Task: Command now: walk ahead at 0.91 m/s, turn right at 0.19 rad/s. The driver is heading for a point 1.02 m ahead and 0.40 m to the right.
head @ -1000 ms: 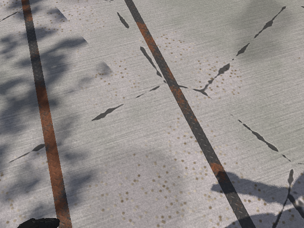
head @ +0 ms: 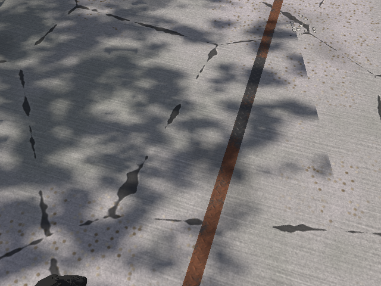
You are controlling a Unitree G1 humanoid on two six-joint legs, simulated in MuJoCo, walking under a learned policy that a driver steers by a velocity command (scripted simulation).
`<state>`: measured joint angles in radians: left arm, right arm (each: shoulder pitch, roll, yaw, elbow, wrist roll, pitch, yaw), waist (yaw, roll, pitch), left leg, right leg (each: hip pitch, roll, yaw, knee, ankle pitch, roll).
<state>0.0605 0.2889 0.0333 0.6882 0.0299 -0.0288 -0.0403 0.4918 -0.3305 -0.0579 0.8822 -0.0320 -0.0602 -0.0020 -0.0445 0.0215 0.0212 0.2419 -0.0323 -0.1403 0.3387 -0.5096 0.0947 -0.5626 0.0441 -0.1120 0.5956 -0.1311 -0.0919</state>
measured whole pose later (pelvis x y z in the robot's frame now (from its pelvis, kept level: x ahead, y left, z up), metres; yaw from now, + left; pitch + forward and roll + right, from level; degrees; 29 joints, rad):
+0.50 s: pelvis +0.45 -0.03 +0.02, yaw -23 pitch +3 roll +1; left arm 0.41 0.34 0.08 0.87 -0.01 -0.06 -0.01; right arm 0.03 -0.28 0.01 0.65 -0.06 -0.09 -0.01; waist 0.10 -0.03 0.04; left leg -0.47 0.03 0.02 0.61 -0.19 -0.03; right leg -0.21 0.09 0.14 1.12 -0.39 -0.11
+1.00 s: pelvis +0.84 -0.26 +0.01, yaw -52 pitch -1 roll -1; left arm 0.29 0.34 0.05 0.79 0.02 0.00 -0.01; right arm 0.22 -0.22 0.01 0.71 -0.06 -0.09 0.00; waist -0.01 -0.01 0.07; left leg -0.43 0.09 -0.08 1.39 -0.37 -0.04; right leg -0.32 0.23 -0.04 0.62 -0.28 -0.20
